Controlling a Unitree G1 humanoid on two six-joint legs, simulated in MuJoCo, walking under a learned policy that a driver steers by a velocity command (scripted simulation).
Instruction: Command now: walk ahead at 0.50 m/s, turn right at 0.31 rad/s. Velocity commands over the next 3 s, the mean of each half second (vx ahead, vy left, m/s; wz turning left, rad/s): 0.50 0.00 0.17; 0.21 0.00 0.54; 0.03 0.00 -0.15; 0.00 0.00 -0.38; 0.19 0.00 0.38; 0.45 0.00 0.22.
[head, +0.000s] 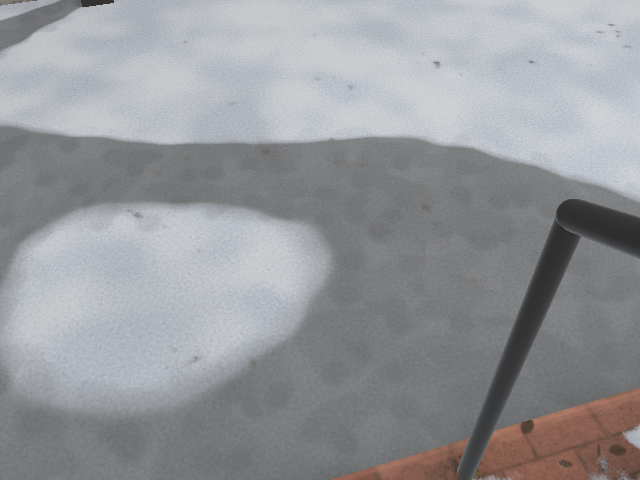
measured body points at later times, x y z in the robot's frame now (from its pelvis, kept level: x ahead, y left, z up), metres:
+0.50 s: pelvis +0.31 -0.02 -0.17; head +0.31 -0.01 +0.28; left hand +0.18 +0.14 -0.32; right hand +0.46 -0.23 -0.30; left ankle +0.48 +0.14 -0.85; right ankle +0.20 -0.13 -0.84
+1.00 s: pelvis +0.55 +0.02 -0.35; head +0.58 +0.01 +0.10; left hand +0.68 +0.31 -0.42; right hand +0.64 -0.19 -0.50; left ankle +0.45 +0.13 -1.01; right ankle +0.63 -0.08 -1.01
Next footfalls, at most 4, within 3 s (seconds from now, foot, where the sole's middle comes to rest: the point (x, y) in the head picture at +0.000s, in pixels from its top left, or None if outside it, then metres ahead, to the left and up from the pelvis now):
0.16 right None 0.24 -0.14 -0.88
0.62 left None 0.49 0.15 -1.05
0.94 right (342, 468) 0.66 -0.07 -1.06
1.40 left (260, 427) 0.87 0.15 -1.22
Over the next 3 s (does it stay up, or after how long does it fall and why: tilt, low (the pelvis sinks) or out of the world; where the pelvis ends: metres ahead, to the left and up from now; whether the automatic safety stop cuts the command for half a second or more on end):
stays up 1.15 0.18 -0.47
